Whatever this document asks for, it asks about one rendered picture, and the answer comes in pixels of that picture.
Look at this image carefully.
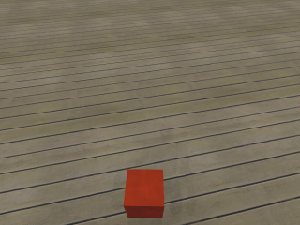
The carton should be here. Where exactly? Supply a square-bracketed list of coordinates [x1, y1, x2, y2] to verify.
[123, 169, 165, 218]

